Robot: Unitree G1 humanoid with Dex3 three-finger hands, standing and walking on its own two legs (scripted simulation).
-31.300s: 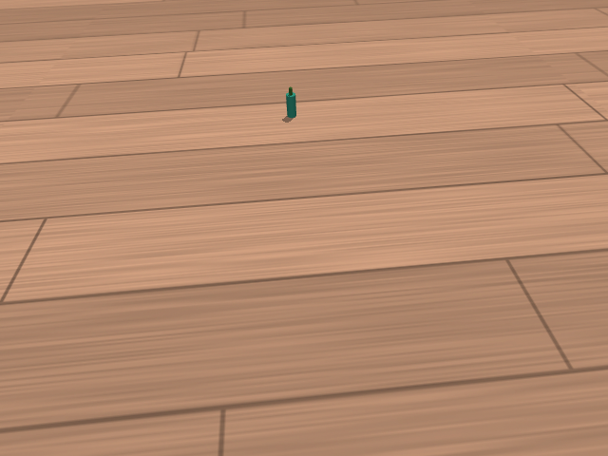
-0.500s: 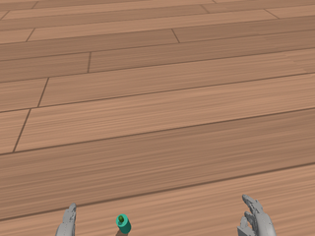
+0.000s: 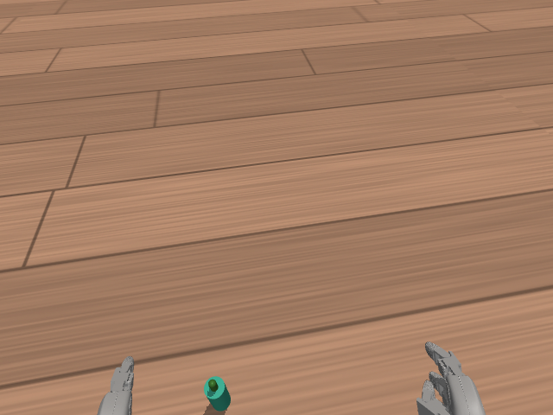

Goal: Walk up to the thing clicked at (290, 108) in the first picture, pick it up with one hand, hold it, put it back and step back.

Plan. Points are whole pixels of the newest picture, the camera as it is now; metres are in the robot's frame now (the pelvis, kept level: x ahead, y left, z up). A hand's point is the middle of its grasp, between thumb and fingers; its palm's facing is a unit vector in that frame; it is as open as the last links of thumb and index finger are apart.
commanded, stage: home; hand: left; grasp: from the side
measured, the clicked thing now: (216, 392) +0.35 +0.20 -0.62
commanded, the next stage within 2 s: stand in 0.22 s
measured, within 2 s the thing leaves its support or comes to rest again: neither
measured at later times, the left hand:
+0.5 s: hand out of the picture +0.17 +0.18 -0.05, palm faces +0.10 -0.95 -0.29, open 16.0 cm
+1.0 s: hand out of the picture +0.07 +0.26 -0.11, palm faces -0.01 -0.93 -0.36, open 7.5 cm
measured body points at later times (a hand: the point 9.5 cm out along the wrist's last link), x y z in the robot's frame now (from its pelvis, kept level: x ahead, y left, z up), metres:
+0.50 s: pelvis +0.00 +0.00 +0.00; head +0.01 +0.00 +0.45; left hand +0.16 +0.23 -0.03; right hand +0.16 -0.24 -0.07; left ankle +0.02 +0.14 -0.68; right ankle +0.00 -0.13 -0.68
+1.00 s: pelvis -0.01 +0.01 +0.04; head +0.00 +0.02 +0.48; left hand +0.07 +0.30 -0.09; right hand +0.07 -0.28 -0.09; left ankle +0.02 +0.14 -0.68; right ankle +0.00 -0.13 -0.68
